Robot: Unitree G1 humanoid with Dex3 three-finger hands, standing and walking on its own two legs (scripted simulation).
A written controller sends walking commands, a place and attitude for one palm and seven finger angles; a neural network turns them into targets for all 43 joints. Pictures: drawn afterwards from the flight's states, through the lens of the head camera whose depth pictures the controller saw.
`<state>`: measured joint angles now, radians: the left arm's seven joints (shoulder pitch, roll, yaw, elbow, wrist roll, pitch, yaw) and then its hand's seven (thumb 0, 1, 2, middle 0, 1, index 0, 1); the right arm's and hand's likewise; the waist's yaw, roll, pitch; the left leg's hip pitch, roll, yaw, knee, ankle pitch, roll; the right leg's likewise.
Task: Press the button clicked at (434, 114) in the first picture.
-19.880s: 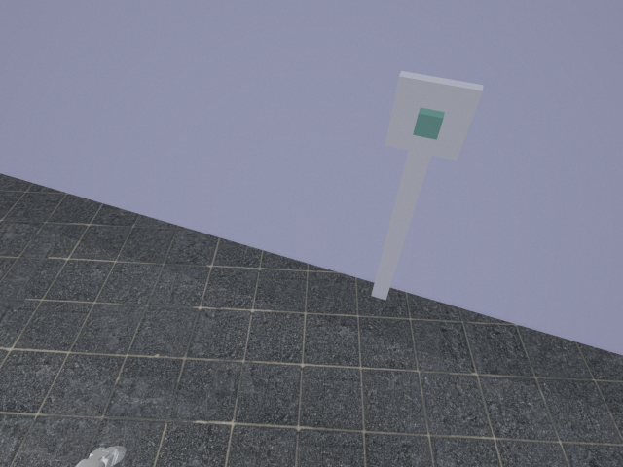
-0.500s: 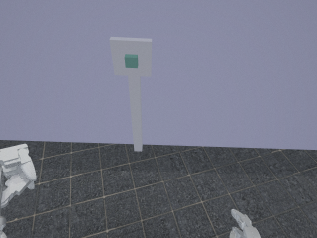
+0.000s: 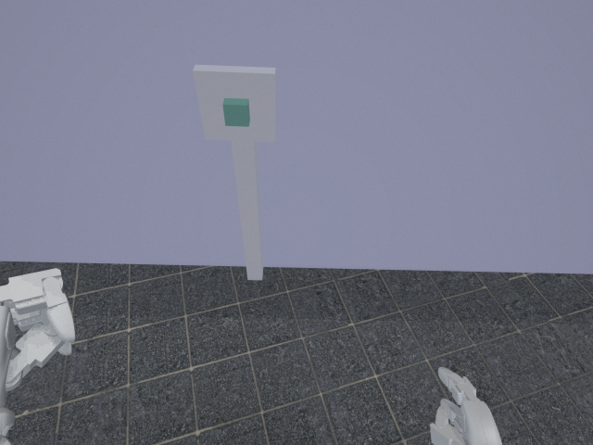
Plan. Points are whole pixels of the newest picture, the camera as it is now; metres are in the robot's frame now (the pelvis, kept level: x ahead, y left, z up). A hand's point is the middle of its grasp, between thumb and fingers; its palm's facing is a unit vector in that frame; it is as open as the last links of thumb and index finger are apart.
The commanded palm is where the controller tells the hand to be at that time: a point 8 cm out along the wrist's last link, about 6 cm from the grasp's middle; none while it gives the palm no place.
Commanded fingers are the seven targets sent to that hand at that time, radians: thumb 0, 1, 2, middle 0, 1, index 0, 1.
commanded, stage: stop stepping back and stand still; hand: left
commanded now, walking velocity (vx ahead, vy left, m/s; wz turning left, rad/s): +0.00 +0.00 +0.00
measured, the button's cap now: (237, 111) +0.80 +0.18 +0.02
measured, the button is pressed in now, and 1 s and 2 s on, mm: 0 0 0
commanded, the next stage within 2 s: let the arm hang, fingers relaxed in 0.34 s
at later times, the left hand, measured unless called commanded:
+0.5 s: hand (92, 350) +0.20 +0.24 +0.09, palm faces +0.24 -0.85 -0.48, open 3.1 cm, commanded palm none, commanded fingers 0.00 0.90 0.90 -1.15 -1.34 -1.15 -1.34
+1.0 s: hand out of the picture -0.07 +0.20 -0.17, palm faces +0.03 -0.97 -0.24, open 5.3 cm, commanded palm none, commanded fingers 0.00 0.90 0.90 -0.24 -0.34 -0.24 -0.34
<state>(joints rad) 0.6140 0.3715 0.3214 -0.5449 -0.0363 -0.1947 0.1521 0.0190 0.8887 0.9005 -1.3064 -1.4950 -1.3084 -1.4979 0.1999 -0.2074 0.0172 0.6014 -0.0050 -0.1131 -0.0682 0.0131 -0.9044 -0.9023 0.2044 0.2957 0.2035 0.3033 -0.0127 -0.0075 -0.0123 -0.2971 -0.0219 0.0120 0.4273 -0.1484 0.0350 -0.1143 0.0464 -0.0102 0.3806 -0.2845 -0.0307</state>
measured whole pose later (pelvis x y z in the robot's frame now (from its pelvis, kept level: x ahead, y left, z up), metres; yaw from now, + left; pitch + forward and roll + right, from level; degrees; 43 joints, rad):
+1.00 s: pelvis -0.02 +0.00 +0.00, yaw +1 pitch -2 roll -1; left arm 0.35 0.21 0.01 1.11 0.01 0.02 0.02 0.01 0.90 0.90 -0.57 -0.72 -0.57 -0.72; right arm 0.28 -0.19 0.00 1.07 -0.02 0.03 -0.02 0.01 -0.91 -0.90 0.20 0.30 0.20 0.30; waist 0.00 0.03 0.07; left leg -0.28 -0.02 0.00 0.44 -0.12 0.04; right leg -0.11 0.05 -0.03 0.41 -0.28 -0.04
